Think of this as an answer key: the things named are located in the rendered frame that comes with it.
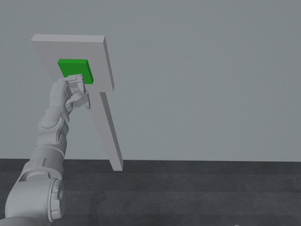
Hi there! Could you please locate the button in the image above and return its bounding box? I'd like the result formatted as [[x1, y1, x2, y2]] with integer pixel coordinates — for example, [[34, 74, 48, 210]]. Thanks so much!
[[58, 59, 94, 84]]

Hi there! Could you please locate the panel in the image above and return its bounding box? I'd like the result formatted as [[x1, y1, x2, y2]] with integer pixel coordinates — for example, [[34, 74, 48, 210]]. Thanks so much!
[[30, 34, 123, 171]]

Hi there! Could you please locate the robot left upper arm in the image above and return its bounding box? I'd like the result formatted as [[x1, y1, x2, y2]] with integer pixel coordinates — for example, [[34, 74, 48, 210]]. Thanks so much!
[[0, 178, 65, 226]]

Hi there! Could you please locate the robot left forearm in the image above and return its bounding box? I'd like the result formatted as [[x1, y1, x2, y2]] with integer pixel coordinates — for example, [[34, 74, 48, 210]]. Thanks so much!
[[5, 107, 70, 218]]

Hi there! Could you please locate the left robot hand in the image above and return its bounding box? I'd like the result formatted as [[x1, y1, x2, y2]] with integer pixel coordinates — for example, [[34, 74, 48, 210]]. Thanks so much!
[[49, 74, 90, 116]]

